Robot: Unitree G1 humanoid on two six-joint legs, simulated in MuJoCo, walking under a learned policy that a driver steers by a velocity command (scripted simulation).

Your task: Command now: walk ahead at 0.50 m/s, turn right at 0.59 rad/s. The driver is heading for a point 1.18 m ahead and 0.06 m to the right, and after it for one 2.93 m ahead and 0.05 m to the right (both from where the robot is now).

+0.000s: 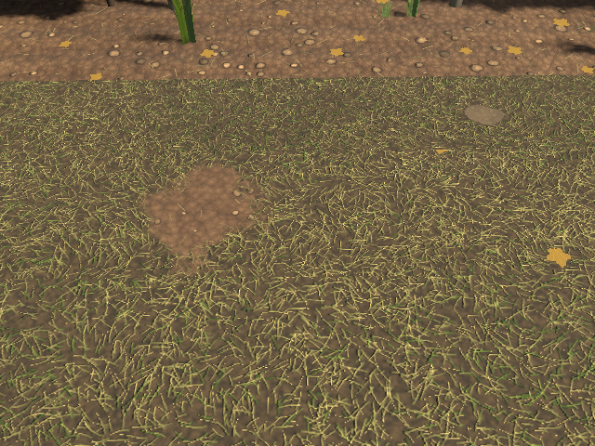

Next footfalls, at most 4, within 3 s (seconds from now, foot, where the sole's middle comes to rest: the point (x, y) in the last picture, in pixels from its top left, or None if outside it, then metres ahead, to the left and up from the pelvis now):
0.28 left None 0.23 0.12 -0.76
0.68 right None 0.51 -0.23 -0.92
1.00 left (342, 379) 0.73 -0.07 -0.92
1.84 right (426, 396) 0.68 -0.28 -0.92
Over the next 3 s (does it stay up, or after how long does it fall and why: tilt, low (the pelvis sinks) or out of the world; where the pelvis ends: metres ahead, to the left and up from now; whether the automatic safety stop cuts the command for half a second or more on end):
stays up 1.22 0.07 -0.30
